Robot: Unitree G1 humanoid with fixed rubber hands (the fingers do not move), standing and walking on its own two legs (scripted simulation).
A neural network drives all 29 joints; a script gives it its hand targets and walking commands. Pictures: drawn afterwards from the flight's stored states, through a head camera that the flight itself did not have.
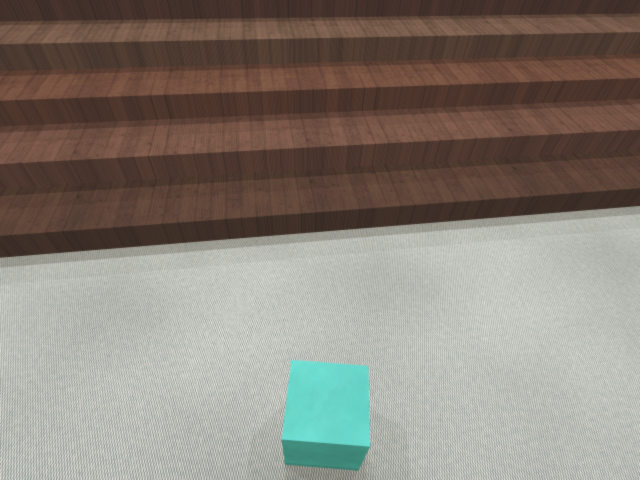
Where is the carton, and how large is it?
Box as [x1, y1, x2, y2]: [282, 360, 369, 470]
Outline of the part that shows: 291,360 282,432 282,445 285,464 358,470 369,447 368,367 363,365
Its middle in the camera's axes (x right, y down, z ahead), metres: +0.02 +0.48 +1.07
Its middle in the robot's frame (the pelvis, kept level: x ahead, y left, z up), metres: +0.41 -0.04 -0.64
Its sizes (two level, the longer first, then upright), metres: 0.210 0.200 0.250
